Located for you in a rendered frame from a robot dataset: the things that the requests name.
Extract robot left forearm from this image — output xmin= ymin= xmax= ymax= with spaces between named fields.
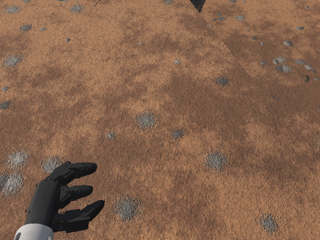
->
xmin=14 ymin=223 xmax=54 ymax=240

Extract robot left hand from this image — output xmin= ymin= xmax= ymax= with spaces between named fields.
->
xmin=25 ymin=161 xmax=105 ymax=233

